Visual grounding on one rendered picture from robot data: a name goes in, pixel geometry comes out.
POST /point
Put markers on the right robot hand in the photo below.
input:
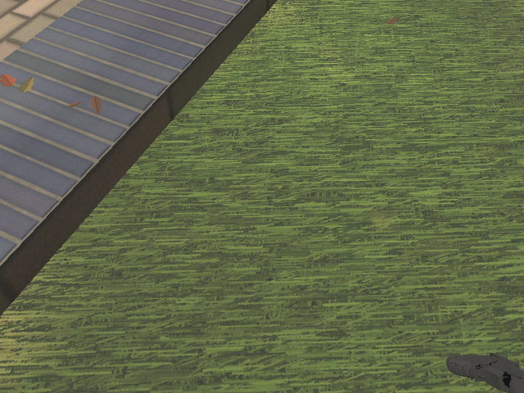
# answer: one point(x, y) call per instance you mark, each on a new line
point(497, 371)

